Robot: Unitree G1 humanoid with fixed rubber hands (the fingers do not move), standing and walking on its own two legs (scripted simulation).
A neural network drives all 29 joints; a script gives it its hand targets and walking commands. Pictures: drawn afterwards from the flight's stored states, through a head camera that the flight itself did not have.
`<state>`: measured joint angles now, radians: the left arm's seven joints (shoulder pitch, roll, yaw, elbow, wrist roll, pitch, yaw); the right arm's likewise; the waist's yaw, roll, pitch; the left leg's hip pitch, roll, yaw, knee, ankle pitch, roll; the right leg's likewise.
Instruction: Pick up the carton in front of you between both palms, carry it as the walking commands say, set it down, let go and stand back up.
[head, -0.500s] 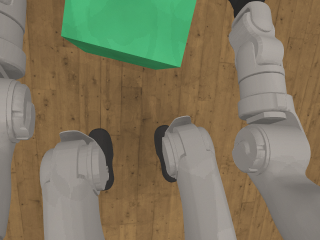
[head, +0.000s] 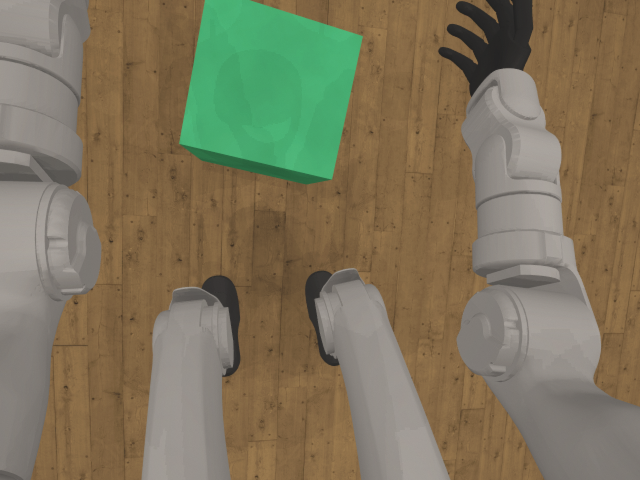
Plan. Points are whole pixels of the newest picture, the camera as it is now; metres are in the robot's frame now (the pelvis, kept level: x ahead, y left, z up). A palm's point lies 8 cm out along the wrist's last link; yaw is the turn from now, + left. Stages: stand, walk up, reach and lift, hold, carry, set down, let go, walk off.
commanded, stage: set down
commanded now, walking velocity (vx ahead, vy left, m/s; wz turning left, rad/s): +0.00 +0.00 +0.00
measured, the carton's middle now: (268, 109) +0.54 -0.02 -0.41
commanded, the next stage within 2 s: let go in 0.28 s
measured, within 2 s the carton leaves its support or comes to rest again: neither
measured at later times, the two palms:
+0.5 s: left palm out of the picture +0.56 +0.19 +0.03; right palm (605, 46) +0.48 -0.20 +0.03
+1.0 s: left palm out of the picture +0.37 +0.22 +0.11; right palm out of the picture +0.32 -0.23 +0.14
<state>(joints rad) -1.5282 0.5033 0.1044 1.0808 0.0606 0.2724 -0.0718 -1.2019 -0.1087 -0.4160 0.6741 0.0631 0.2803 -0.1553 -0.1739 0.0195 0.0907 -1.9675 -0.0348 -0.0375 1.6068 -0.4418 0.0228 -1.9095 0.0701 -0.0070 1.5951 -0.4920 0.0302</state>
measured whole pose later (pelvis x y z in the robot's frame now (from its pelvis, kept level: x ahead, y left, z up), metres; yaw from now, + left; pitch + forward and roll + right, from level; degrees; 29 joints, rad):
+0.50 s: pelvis +0.03 +0.00 +0.14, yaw +3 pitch +42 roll -2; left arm -1.20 0.33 0.29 0.94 0.19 0.24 -0.03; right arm -0.90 -0.08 -0.41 0.60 -0.08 0.23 -0.02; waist -0.14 0.00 0.01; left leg -1.48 -0.05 -0.05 1.01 -0.26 0.02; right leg -1.43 0.04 0.02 1.01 -0.32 0.02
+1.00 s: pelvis +0.09 -0.01 +0.22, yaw +4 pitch +17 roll +0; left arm -0.21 0.20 0.14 0.59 0.05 0.05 0.05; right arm -0.03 -0.18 -0.07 0.47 0.02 0.03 0.10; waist -0.09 -0.06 0.06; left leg -0.67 -0.03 -0.05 0.64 -0.26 0.01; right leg -0.63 0.04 0.03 0.64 -0.30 -0.01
